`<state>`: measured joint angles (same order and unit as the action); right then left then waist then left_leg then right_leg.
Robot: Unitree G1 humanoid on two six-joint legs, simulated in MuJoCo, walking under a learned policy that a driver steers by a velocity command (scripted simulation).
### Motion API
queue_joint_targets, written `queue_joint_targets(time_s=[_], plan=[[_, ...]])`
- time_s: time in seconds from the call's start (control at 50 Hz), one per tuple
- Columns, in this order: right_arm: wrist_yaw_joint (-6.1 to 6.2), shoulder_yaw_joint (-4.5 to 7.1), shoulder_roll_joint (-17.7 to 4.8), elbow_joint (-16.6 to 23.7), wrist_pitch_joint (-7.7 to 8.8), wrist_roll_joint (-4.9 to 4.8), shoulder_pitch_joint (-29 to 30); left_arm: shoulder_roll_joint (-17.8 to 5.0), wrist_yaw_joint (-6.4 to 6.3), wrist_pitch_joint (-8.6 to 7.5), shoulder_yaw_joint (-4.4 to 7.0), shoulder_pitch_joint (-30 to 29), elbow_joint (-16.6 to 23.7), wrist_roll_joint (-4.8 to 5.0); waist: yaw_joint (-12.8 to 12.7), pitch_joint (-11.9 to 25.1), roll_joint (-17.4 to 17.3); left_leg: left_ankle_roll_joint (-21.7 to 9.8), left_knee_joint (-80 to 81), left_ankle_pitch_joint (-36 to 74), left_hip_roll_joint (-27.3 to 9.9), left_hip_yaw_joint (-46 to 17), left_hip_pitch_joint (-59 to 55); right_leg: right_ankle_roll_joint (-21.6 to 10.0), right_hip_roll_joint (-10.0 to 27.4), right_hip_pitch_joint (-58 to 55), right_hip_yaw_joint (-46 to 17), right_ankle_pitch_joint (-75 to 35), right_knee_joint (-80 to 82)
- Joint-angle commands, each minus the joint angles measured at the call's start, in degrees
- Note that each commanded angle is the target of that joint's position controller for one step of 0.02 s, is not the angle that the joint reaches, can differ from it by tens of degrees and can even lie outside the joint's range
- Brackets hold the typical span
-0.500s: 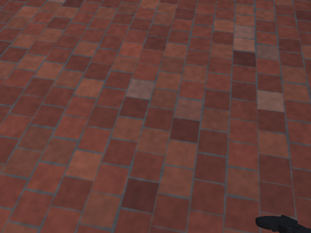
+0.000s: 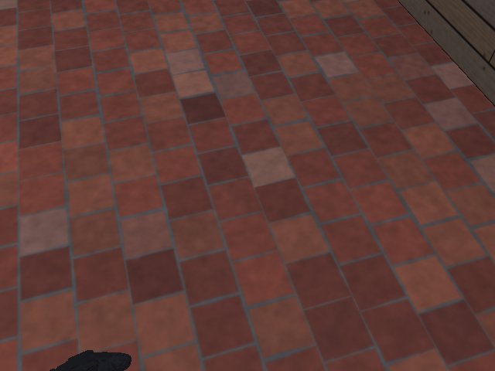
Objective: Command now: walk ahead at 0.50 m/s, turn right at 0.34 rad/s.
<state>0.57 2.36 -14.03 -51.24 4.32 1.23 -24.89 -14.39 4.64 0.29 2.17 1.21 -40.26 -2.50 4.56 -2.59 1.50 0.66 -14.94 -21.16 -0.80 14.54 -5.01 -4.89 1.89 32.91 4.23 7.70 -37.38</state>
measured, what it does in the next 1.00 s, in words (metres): walks ahead, turning left: right foot, then left foot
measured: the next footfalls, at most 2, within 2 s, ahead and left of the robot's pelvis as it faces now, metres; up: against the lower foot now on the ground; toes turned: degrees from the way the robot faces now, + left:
right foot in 0.04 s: +0.18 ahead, -0.09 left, +0.00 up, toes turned -5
left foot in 0.60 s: +0.46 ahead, +0.10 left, +0.00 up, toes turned +18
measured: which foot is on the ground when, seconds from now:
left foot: down 0.00-0.06, up 0.08-0.58, down 0.60-1.00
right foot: up 0.00-0.02, down 0.04-0.62, up 0.64-1.00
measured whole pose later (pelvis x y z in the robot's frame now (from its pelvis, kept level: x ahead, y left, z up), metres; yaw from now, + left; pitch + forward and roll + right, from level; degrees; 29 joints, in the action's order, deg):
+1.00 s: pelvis +0.52 +0.07 +0.01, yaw +26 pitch +1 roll +0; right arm -0.2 4.0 -15.3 -50.6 2.7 0.2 -23.0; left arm -14.7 1.2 -1.2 1.6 4.2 -43.1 -2.2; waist 4.0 -2.4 2.3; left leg -7.4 -15.9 -14.6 8.6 -6.8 1.8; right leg 2.9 5.9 37.4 -2.0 3.0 -42.4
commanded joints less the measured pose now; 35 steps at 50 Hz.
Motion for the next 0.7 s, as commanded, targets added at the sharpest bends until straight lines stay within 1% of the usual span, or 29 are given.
queue_joint_targets(time_s=[0.02, 0.04, 0.06, 0.08, 0.1, 0.12, 0.14, 0.16, 0.18, 0.2, 0.24, 0.28, 0.34, 0.38, 0.44, 0.48, 0.5, 0.54, 0.56, 0.58, 0.6, 0.62, 0.64, 0.66, 0.68, 0.7], plan=[[0.34, 1.89, -10.37, 0.64, -0.4, -0.01, -2.05, -3.88, -1.08, -1.26, 1.12, 3.21, 2.24, -0.62, -4.86, 1.88, -7.37, -7.16, -10.04, 59.52, -15.08, -3.88, 1.59, -3.8, -5.57, -11.71, 2.74, 6.18, 4.56], [0.33, 1.49, -10.05, 0.27, -0.81, -0.37, -1.91, -4.75, -1.77, -2.01, 1.79, 12.42, -1.03, -1.07, -9.21, 6.67, -5.59, -6.36, -20.58, 57.81, -13.71, -2.29, 5.38, -5.22, -7.05, -24.11, 2.33, 2.99, 9.57], [0.14, 0.66, -8.03, 1.79, -0.75, -0.73, -1.47, -8.65, -2.75, -2.51, 3.02, 21.93, -3.53, -2.09, -13.11, 13.46, -1.44, -5.51, -35.73, 39.59, -11.77, -2.42, 17.37, -7.52, 2.21, -40.52, -8.15, 7.04, 10.53], [-1.17, -0.9, -1.16, 4.52, -0.72, -2.02, -5.99, -14.88, -3.61, -2.57, 4.2, 23.68, -3.62, -1.59, -10.34, 21.84, 12.81, -2.76, -57.64, -11.3, -0.89, -4.38, 39.12, -15.39, 23.4, -57.28, -37.92, 4.68, 14.5], [-0.42, 1.27, -8.49, 4.37, -1.03, -1.27, 0.91, -14.43, -4.42, -2.14, 4.43, 24.54, -3.06, 0.51, -13.31, 21.15, 2.03, -3.56, -62.95, -8.73, 0.05, -15.75, 41.98, -14.16, 22.75, -52.3, -39.7, -1.05, 17.93], [-0.53, 1.34, -7.59, 5.51, -0.61, -2.02, 4.68, -12.23, -4.85, -2.4, 3.68, 19.9, -4.2, 0.81, -10.76, 11.96, 1.46, -4.29, -61.15, -2.81, -1.8, -18.23, 43.35, -11.97, 19.88, -44.24, -28.14, -7.13, 18.74], [-0.69, 0.91, -6.2, 4.8, -0.25, -2.04, 4.17, -8.53, -4.72, -2.91, 2.63, 16.96, -4.68, 0.8, -8.06, 6.55, 0.44, -4.47, -56.23, 0.35, -3.64, -17.74, 41.08, -9.27, 17.0, -36.48, -21.46, -11.55, 20.91], [-0.76, 1.1, -5.76, 3.42, -0.87, -1.19, 2.96, -6.15, -4.67, -3.54, 1.93, 14.47, -4.84, 0.98, -5.98, 3.99, 0.83, -4.27, -52.84, 1.91, -4.63, -17.62, 38.46, -6.74, 14.43, -31.94, -16.46, -12.56, 22.63], [-0.95, 1.04, -5.07, 2.03, -1.94, -0.18, 0.23, -4.32, -4.67, -3.97, 1.36, 12.88, -5.04, 1.32, -4.14, 3.09, 2.56, -3.73, -51.17, 3.05, -4.94, -17.31, 34.91, -5.24, 12.68, -27.84, -12.75, -12.17, 24.54], [-1.28, 1.12, -4.36, 1.17, -2.75, 0.19, -0.71, -3.42, -4.6, -4.58, 1.07, 13.07, -5.35, 1.29, -3.72, 2.97, 2.81, -3.52, -50.83, 3.94, -4.54, -17.14, 32.94, -4.85, 11.99, -25.82, -10.96, -12.43, 25.97], [-2.09, 1.31, -3.12, 1.34, -3.56, 0.14, 0.56, -4.36, -4.62, -5.74, 1.35, 14.46, -6.68, 1.57, -2.91, 1.62, 2.09, -3.3, -49.65, 6.89, -4.37, -16.99, 34.95, -4.55, 11.4, -25.39, -7.85, -12.84, 28.39], [-2.55, 1.41, -2.56, 2.35, -3.84, 0.11, 4.72, -4.82, -4.73, -6.28, 1.58, 15.93, -7.75, 1.55, -3.42, -0.53, 2.21, -2.96, -47.54, 11.41, -4.93, -16.95, 39.46, -3.98, 11.02, -25.98, -4.77, -11.87, 30.31], [-2.88, 1.4, -2.39, 3.98, -3.77, 0.15, 10.49, -4.06, -4.93, -6.4, 1.37, 18.06, -9.07, 1.49, -4.41, -2.42, 1.99, -2.51, -41.77, 17.17, -4.9, -16.47, 44.3, -3.58, 10.49, -28.14, -1.0, -12.92, 31.12], [-3.21, 0.98, -1.67, 5.19, -3.53, 0.22, 14.31, -3.95, -5.13, -6.42, 1.21, 18.69, -9.75, 1.57, -4.98, -3.17, 1.89, -2.52, -35.36, 20.59, -4.45, -14.61, 43.99, -3.11, 10.0, -28.98, 1.82, -15.08, 30.88], [-3.82, 0.25, -0.92, 7.45, -3.41, 0.54, 20.24, -4.74, -5.73, -6.26, 1.25, 21.72, -11.39, 1.53, -6.66, -4.13, 1.79, -3.61, -27.6, 22.22, -3.68, -10.74, 43.09, -2.69, 11.15, -32.47, 4.66, -20.14, 30.08], [-4.1, 0.07, -1.03, 8.75, -3.33, 0.65, 22.74, -5.33, -6.1, -5.86, 1.31, 23.64, -12.57, 1.35, -7.24, -4.41, 1.56, -5.08, -24.09, 20.2, -2.73, -8.7, 42.72, -2.3, 12.11, -36.42, 6.2, -25.23, 28.0], [-4.14, 0.11, -1.24, 9.13, -3.32, 0.7, 22.98, -5.79, -6.29, -5.61, 1.36, 23.85, -12.92, 1.24, -6.94, -4.11, 1.69, -6.01, -22.76, 18.25, -1.84, -7.8, 41.61, -1.97, 12.51, -38.11, 7.09, -30.02, 26.13], [-3.81, 0.51, -2.11, 8.98, -3.47, 0.78, 20.91, -7.36, -6.72, -5.12, 1.61, 23.04, -13.09, 1.08, -5.27, -1.75, 3.14, -8.34, -21.61, 12.74, 1.48, -5.39, 36.43, -1.3, 12.94, -40.5, 9.02, -46.97, 19.45], [-3.53, 0.89, -2.83, 8.37, -3.52, 0.88, 18.16, -8.36, -6.92, -4.74, 1.85, 22.46, -13.07, 0.97, -3.8, 0.23, 4.1, -9.73, -21.54, 9.26, 3.48, -4.5, 32.82, -1.24, 13.16, -41.2, 9.67, -54.34, 14.07], [-3.25, 1.52, -3.94, 7.18, -3.33, 0.92, 13.48, -9.28, -6.95, -4.17, 2.1, 21.93, -12.88, 0.85, -1.69, 3.2, 4.28, -11.27, -20.36, 6.49, 5.31, -4.48, 27.36, -1.41, 13.32, -40.6, 9.9, -56.65, 5.79], [-2.81, 2.52, -5.6, 4.94, -2.81, 1.29, 6.08, -9.86, -6.79, -3.73, 2.24, 21.22, -12.41, 1.06, 1.81, 7.32, 2.9, -13.13, -15.96, 7.21, 6.62, -5.87, 17.1, -0.83, 12.66, -36.1, 10.39, -50.56, -6.08], [-1.92, 4.34, -10.6, 2.99, -2.66, 1.97, -2.19, -8.71, -6.46, -3.86, 1.91, 20.53, -10.71, 1.23, 5.48, 12.56, -2.58, -16.65, -11.88, 2.45, -1.64, -18.18, 3.34, 0.91, 10.36, -24.19, 10.79, -31.28, -23.82], [-1.49, 5.92, -16.39, 4.37, -3.33, 0.71, 1.46, -3.46, -5.19, -4.51, 1.2, 20.82, -6.42, 2.01, 0.59, 16.1, -17.56, -25.89, -5.15, 4.37, -17.52, -51.81, -12.05, 4.76, -4.34, 2.19, 6.55, 21.15, -46.15], [-1.5, 5.81, -15.91, 4.62, -3.82, -0.81, 0.97, -7.28, -4.91, -5.29, 1.61, 15.04, -4.96, 1.26, 2.82, 15.84, -6.26, -26.55, -1.53, 9.4, -18.36, -54.02, -11.21, 4.18, -2.63, 8.67, -5.89, 19.23, -48.57], [-0.97, 5.14, -13.35, 4.22, -3.76, -0.93, 3.83, -6.07, -4.66, -6.1, 1.18, 12.62, -3.94, 1.94, 1.05, 8.93, -3.19, -24.81, -1.0, 13.04, -17.66, -46.14, -5.1, 3.79, 0.68, 10.44, -6.95, 14.17, -45.26], [-0.79, 4.29, -10.03, 3.79, -3.49, -0.88, 5.77, -5.96, -4.78, -6.51, 1.1, 13.78, -4.54, 2.11, -1.94, 3.38, 0.91, -21.78, 0.14, 19.67, -15.12, -40.66, 3.37, 3.88, 2.79, 7.42, -6.43, 11.49, -38.72]])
